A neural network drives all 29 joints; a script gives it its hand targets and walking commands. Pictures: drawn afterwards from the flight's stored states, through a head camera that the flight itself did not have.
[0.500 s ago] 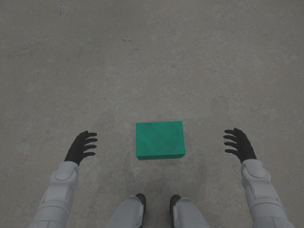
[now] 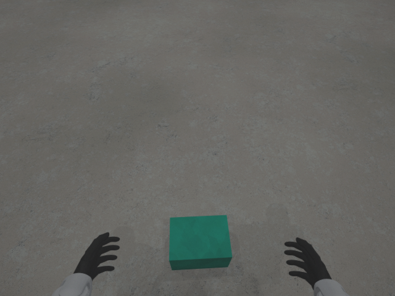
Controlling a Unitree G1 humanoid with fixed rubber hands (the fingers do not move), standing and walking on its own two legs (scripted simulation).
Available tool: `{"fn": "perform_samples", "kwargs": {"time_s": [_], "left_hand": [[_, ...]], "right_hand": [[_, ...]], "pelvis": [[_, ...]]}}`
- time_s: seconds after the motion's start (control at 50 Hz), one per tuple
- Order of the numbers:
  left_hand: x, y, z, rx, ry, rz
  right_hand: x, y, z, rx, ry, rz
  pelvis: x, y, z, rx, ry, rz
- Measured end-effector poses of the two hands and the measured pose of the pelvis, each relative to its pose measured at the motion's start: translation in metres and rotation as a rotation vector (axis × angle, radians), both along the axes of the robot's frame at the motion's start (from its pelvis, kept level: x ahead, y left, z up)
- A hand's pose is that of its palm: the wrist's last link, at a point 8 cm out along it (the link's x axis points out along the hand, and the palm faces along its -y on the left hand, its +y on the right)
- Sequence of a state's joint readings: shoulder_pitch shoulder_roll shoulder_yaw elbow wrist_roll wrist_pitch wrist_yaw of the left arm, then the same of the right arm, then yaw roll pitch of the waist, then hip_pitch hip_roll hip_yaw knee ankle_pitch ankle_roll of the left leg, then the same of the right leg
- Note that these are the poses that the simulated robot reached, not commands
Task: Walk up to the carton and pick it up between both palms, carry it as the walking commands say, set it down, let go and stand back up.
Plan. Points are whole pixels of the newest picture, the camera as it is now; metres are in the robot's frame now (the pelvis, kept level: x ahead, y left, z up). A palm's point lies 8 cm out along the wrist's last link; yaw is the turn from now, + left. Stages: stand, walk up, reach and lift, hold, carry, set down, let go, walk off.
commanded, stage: let go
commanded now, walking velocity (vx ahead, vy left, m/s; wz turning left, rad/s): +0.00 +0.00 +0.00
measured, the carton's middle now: (199, 242) +0.42 +0.00 -0.69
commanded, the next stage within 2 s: stand in 0.20 s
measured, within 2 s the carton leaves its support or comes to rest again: neither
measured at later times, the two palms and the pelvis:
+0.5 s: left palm (70, 292) +0.13 +0.27 -0.11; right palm out of the picture +0.12 -0.25 -0.10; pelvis +0.04 +0.01 -0.01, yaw +0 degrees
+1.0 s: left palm out of the picture +0.06 +0.28 -0.14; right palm out of the picture +0.08 -0.23 -0.13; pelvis +0.05 +0.02 -0.01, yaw +1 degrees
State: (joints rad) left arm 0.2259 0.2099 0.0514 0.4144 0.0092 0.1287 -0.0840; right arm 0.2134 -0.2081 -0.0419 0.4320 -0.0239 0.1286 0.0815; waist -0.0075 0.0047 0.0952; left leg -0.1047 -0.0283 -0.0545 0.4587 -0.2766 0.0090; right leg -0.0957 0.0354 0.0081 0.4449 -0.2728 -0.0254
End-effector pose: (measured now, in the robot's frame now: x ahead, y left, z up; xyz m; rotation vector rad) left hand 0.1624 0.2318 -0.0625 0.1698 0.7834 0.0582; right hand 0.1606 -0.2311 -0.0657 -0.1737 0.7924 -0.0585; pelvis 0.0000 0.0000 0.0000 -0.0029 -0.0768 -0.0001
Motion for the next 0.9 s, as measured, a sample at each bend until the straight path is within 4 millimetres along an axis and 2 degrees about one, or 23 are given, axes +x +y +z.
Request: {"fn": "perform_samples", "kwargs": {"time_s": [0.2,0.36,0.44,0.68,0.78,0.9], "left_hand": [[-0.002,0.001,-0.001,0.019,0.033,0.014],[-0.020,0.029,-0.027,0.116,0.060,0.028],[-0.026,0.036,-0.038,0.117,0.108,0.044],[-0.040,0.045,-0.058,0.116,0.235,0.098],[-0.054,0.049,-0.065,0.116,0.301,0.119],[-0.078,0.051,-0.071,0.115,0.387,0.142]], "right_hand": [[-0.005,0.006,-0.002,0.012,-0.003,-0.024],[-0.033,-0.020,-0.023,-0.125,0.090,-0.051],[-0.038,-0.025,-0.029,-0.136,0.136,-0.070],[-0.032,-0.013,-0.045,-0.124,0.211,-0.080],[-0.040,-0.008,-0.052,-0.120,0.259,-0.083],[-0.057,-0.005,-0.059,-0.119,0.333,-0.092]], "pelvis": [[-0.001,0.004,-0.002,0.002,-0.030,-0.005],[0.017,0.006,-0.004,0.003,0.100,-0.004],[0.029,0.008,-0.005,0.003,0.128,-0.001],[0.053,0.014,-0.009,0.000,0.141,0.011],[0.056,0.017,-0.010,-0.001,0.134,0.015],[0.055,0.019,-0.009,-0.002,0.121,0.020]]}}
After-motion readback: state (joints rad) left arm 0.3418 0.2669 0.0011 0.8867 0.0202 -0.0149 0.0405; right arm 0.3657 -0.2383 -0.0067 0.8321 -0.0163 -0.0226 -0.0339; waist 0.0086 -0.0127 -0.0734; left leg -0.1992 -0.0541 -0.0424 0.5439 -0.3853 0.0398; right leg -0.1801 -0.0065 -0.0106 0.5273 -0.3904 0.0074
